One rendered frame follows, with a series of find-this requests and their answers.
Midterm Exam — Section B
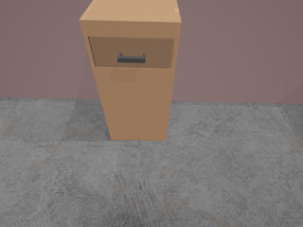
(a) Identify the drawer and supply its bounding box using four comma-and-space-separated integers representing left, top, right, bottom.
89, 36, 174, 69

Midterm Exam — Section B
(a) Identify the cabinet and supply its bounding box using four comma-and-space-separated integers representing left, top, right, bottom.
79, 0, 182, 141

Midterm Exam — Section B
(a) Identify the handle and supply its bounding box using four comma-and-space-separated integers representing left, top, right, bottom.
117, 53, 146, 63

